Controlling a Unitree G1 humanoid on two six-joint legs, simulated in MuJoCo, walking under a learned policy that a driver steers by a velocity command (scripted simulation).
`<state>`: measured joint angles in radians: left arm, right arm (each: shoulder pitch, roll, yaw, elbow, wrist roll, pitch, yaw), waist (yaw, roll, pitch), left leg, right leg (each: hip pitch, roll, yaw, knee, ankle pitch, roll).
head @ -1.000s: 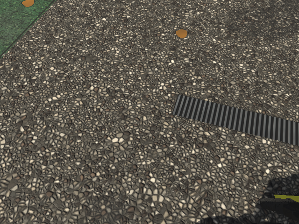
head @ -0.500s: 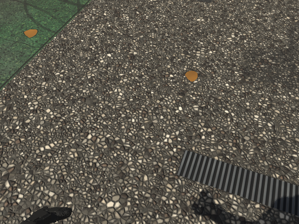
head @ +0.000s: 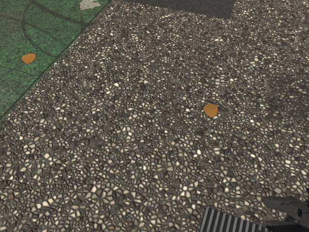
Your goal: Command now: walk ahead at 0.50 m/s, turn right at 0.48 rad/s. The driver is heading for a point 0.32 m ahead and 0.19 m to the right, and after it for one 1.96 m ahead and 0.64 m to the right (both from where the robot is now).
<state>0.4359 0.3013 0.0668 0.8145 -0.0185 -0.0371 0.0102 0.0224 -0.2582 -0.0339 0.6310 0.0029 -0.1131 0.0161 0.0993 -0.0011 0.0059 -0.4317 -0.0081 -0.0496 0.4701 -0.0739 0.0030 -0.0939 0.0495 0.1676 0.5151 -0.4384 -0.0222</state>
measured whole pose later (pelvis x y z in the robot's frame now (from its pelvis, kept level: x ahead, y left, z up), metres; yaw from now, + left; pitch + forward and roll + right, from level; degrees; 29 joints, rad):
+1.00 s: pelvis +0.52 -0.14 -0.01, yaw -34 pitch +2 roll +0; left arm 0.40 0.31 0.08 0.74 -0.01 -0.03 0.02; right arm 0.04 -0.28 -0.04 0.69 -0.01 -0.12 0.03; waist 0.07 0.00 0.00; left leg -0.45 -0.03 -0.03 0.49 -0.10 0.01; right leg -0.08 0.09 0.22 0.57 -0.48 -0.06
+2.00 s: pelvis +0.95 -0.47 +0.00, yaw -28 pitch +2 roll -2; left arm 0.35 0.29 0.06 0.86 -0.01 -0.05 0.01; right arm 0.07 -0.26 -0.03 0.71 0.02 -0.05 0.06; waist 0.07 0.03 0.02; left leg -0.57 0.03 0.03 0.58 -0.06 0.07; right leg 0.12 0.02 -0.17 0.26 -0.41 0.00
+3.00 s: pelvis +1.48 -0.62 +0.00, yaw +7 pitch +2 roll -2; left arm 0.33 0.32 0.08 0.86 -0.02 -0.06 0.00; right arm 0.07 -0.27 -0.06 0.58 0.02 -0.01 0.06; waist 0.09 0.02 0.05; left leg -0.56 0.04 0.04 0.62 -0.12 0.08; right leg 0.11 -0.04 -0.25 0.31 -0.42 0.04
